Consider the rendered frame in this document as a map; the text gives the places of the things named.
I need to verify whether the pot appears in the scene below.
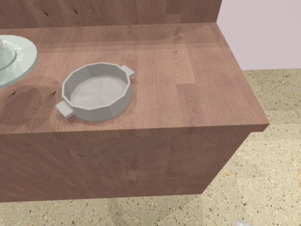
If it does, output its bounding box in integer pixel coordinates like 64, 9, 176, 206
55, 62, 135, 122

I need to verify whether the table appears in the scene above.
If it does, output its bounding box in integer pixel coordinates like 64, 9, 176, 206
0, 0, 270, 202

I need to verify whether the lid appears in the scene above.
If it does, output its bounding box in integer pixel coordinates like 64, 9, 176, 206
0, 35, 39, 89

